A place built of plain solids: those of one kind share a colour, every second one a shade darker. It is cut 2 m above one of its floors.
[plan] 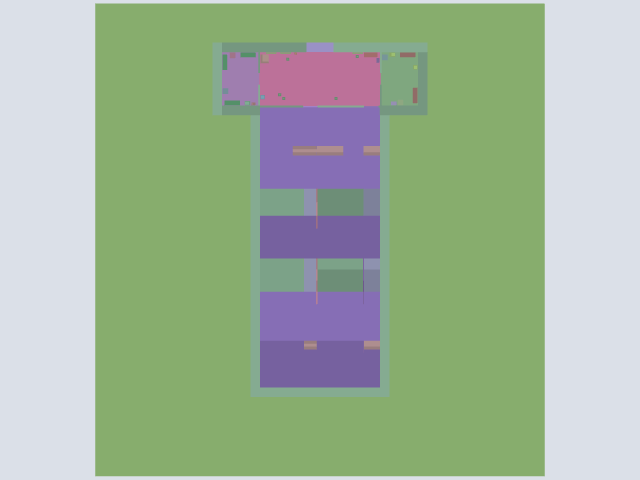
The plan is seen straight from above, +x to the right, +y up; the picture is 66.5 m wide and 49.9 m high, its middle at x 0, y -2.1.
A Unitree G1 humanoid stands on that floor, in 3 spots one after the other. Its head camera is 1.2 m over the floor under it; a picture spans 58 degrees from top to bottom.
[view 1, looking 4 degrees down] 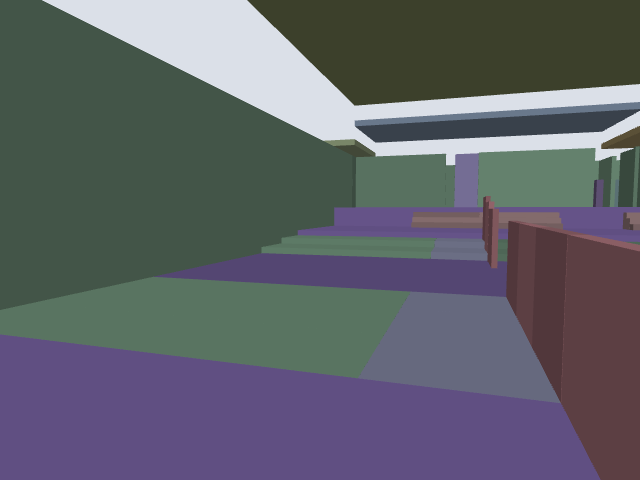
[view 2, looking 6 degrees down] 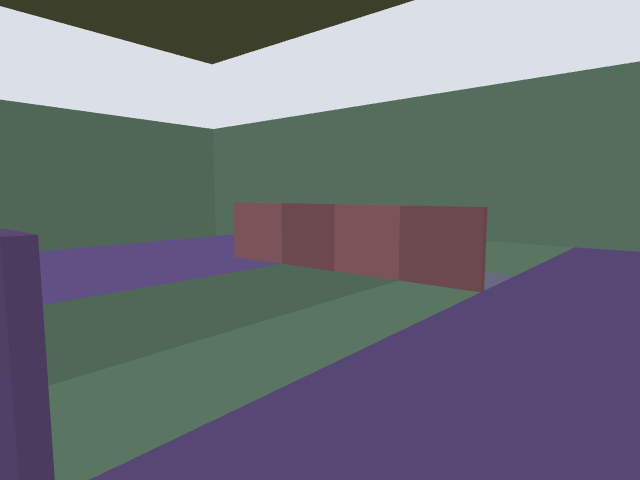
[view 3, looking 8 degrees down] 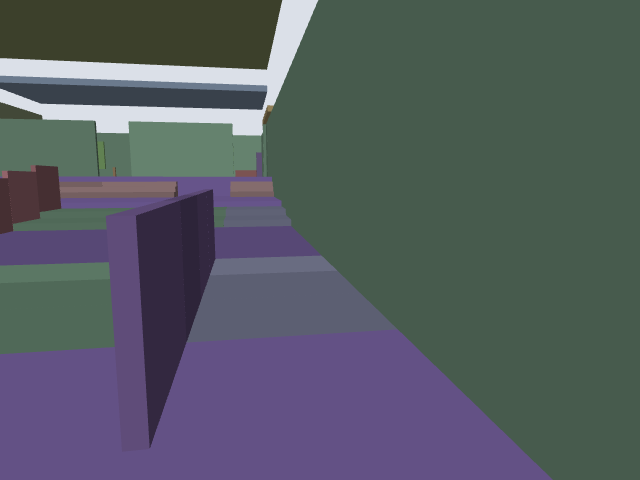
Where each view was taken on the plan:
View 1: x -1.00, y -10.43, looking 108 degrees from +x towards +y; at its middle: step_tier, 12.91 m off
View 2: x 5.03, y -2.17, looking -140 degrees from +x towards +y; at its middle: rail_sep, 6.94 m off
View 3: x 5.03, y -10.68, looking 80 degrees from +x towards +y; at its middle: wall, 6.98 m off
